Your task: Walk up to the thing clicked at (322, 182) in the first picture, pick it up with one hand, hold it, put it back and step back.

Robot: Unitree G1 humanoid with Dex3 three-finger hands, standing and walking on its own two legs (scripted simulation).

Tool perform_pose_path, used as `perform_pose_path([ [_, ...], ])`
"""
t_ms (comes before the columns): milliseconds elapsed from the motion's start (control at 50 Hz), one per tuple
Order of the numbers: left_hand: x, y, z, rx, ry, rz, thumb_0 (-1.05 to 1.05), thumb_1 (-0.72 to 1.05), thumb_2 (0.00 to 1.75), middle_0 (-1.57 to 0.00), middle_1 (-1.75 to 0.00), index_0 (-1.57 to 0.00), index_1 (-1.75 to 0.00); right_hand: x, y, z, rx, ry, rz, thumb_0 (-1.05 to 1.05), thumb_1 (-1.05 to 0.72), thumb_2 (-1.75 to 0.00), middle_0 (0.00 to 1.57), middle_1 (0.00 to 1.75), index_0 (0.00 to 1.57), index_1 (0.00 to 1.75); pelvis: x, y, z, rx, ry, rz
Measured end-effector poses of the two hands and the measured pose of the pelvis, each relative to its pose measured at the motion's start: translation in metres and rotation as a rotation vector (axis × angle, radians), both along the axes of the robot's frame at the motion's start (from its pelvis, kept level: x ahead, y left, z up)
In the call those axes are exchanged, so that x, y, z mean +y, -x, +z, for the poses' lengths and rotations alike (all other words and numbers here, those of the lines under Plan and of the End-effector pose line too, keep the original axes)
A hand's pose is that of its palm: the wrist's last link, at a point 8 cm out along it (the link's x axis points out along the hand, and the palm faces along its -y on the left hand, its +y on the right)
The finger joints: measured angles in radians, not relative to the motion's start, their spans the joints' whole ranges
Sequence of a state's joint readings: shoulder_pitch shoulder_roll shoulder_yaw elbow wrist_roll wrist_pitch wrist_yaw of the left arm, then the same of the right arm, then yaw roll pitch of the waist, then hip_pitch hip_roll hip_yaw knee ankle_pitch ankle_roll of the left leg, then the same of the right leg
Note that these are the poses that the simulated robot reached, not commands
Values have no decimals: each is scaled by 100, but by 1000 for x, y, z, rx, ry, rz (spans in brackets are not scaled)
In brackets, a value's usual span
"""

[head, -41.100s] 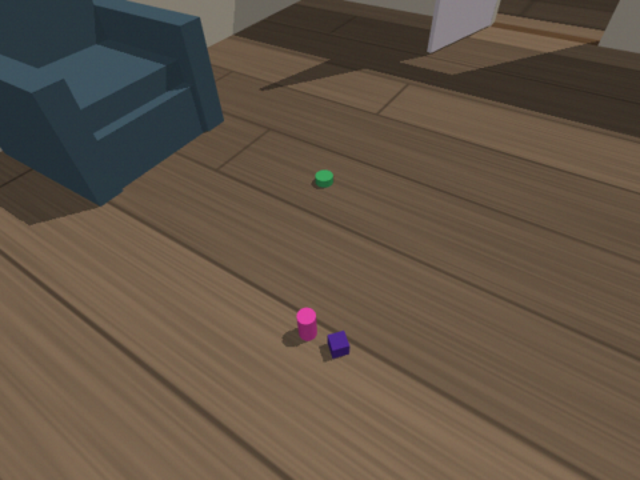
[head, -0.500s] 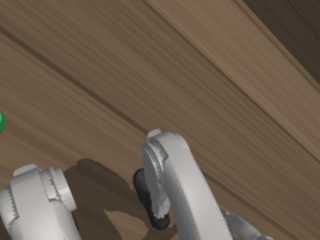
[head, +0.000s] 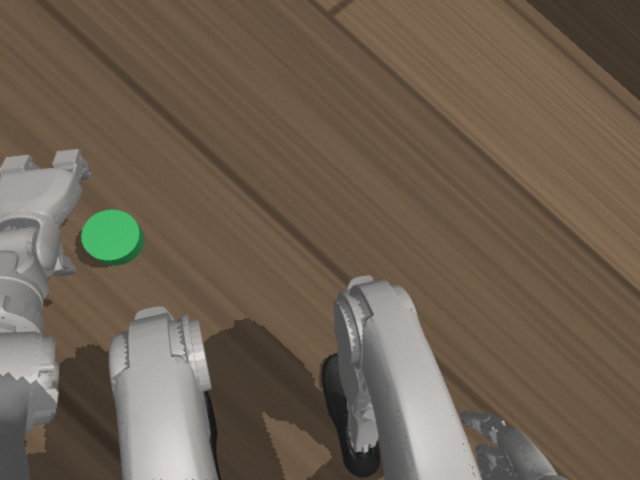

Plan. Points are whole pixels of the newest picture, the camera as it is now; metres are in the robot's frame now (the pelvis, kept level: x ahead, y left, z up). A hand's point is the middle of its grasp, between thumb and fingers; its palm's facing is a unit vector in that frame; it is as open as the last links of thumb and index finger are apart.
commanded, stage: withdraw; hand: left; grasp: from above
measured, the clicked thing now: (114, 237) +0.48 +0.27 -0.32
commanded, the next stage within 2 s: home in 0.20 s
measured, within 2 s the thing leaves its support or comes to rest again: neither
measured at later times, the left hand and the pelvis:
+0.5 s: hand (36, 209) +0.46 +0.31 -0.12, palm faces -0.32 -0.11 -0.94, open 13.1 cm; pelvis +0.01 +0.00 +0.01, yaw +1 degrees
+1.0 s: hand out of the picture +0.27 +0.26 +0.09, palm faces -0.10 -0.80 -0.60, open 7.5 cm; pelvis +0.02 +0.00 +0.19, yaw +7 degrees
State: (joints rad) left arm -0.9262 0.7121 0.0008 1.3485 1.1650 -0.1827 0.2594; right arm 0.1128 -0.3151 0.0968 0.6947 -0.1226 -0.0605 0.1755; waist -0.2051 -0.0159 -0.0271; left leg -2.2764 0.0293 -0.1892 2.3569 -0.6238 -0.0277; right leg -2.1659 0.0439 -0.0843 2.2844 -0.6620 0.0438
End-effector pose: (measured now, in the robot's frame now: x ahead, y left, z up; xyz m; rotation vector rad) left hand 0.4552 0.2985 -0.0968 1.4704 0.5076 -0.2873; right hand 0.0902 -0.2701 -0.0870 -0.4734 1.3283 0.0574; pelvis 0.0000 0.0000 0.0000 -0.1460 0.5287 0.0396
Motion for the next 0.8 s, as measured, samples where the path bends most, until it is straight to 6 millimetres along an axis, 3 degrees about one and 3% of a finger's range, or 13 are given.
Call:
perform_pose_path([
  [200,8,-7,-44,-61,-20,-19,0,-50,100,-9,-100,-9,-100,-9,37,-6,102,112,-37,0,-90,-90,20,30,20,30,2,-2,-23,-2,14,-6],
  [300,5,-13,-40,-135,-37,-8,0,-49,99,-9,-100,-10,-99,1,46,-14,130,74,-76,0,-90,-89,20,30,20,30,3,-7,-24,23,11,-5],
  [400,4,-13,-10,-182,-59,37,0,-43,95,-13,-94,-13,-93,11,36,-18,102,9,-117,0,-90,-89,20,30,20,30,2,-12,-12,60,-3,-1],
  [520,8,3,48,-164,-27,152,0,-21,88,-20,-72,-19,-72,18,8,-6,27,-70,-145,0,-90,-89,20,30,20,30,1,-15,20,86,-20,8],
  [640,3,51,101,-83,132,261,0,14,86,-22,-53,-20,-54,19,-31,32,-82,-108,-139,0,-90,-89,20,30,20,30,0,-14,67,77,-36,21],
  [800,-3,130,156,-75,414,394,0,65,89,-22,-38,-22,-38,18,-95,105,-274,-61,-63,0,-91,-90,20,30,20,30,-1,-9,122,26,-44,50],
])
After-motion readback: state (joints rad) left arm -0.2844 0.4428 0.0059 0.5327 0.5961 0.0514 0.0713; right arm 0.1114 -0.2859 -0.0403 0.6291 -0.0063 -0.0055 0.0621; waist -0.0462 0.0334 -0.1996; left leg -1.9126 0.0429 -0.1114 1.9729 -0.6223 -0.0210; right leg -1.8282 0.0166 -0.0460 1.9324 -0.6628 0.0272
